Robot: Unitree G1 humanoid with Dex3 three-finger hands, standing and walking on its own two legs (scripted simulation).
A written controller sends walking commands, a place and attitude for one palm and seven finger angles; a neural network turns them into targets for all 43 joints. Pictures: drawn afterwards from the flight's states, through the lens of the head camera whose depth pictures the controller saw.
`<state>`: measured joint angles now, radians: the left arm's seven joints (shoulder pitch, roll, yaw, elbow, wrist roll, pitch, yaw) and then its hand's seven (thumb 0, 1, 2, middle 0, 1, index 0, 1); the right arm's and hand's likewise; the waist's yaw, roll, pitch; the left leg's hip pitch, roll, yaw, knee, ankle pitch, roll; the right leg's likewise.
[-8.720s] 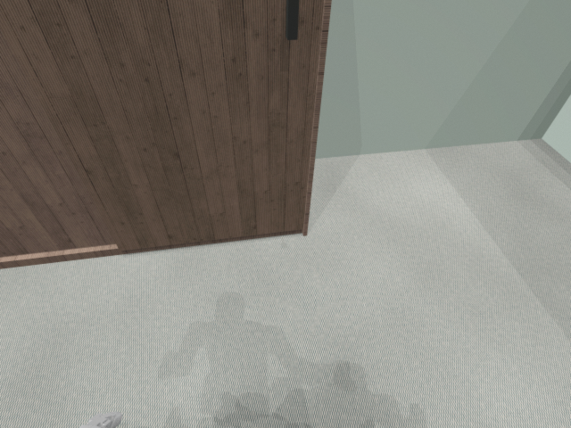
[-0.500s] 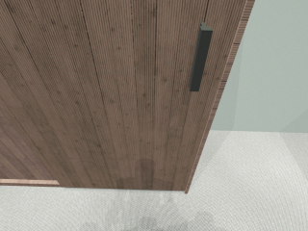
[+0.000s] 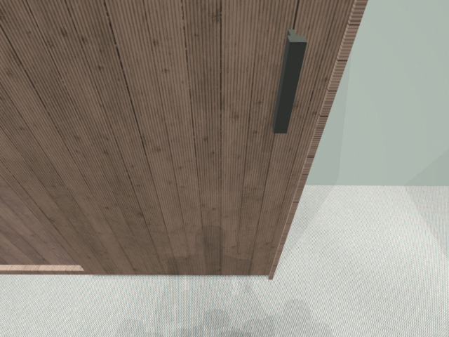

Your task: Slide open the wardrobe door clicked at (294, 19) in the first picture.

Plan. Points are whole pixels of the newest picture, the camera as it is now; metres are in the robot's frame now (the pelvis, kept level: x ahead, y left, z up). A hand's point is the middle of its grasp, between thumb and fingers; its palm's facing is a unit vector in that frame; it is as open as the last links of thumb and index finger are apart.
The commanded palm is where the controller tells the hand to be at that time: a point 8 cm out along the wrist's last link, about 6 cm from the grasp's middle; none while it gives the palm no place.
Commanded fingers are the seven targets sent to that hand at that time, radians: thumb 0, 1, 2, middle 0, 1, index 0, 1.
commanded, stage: look again from close up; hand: right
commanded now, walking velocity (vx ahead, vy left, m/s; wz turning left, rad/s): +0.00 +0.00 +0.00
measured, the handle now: (285, 83) +0.51 -0.08 +0.22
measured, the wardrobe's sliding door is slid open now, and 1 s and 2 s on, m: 0.00 0.00 0.00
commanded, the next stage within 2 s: raise the hand with hooked fingers in 1.22 s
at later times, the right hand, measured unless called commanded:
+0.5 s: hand out of the picture +0.05 -0.15 -0.17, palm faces +0.01 +0.98 -0.19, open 7.3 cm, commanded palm none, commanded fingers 0.00 -0.90 -0.90 0.20 0.30 0.20 0.30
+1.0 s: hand out of the picture +0.10 -0.15 -0.17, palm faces +0.01 +0.98 -0.20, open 7.3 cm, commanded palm none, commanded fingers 0.00 -0.90 -0.90 0.20 0.30 0.20 0.30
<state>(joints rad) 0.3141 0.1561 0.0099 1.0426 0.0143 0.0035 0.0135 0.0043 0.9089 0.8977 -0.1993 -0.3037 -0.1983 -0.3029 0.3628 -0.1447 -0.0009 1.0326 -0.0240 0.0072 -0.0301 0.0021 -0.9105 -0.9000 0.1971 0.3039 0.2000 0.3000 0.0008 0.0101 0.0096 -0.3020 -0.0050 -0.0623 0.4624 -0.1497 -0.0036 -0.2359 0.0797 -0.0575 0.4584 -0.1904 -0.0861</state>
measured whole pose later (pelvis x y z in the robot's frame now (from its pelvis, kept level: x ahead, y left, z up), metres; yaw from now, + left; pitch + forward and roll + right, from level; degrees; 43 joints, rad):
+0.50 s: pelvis +0.05 +0.02 +0.01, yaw +0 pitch +0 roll +0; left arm 0.29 0.15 -0.01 1.08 0.01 -0.02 0.02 0.00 0.91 0.90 -0.20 -0.30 -0.20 -0.30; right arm 0.31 -0.15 0.01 1.06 -0.01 -0.01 -0.04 0.01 -0.92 -0.90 0.20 0.30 0.20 0.30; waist 0.01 0.01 0.02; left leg -0.25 -0.02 -0.05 0.43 -0.18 0.00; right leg -0.16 0.07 -0.04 0.40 -0.24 -0.06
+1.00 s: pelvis +0.08 +0.03 +0.01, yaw +0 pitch -1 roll +0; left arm 0.26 0.15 -0.01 1.11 0.01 -0.03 0.03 0.00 0.91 0.90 -0.20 -0.30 -0.20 -0.30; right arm 0.26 -0.17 0.01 1.05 -0.01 -0.01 -0.04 0.00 -0.92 -0.90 0.20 0.30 0.20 0.30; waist 0.00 0.01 0.04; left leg -0.19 -0.04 -0.05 0.42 -0.22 0.02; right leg -0.11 0.05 -0.03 0.39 -0.27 -0.05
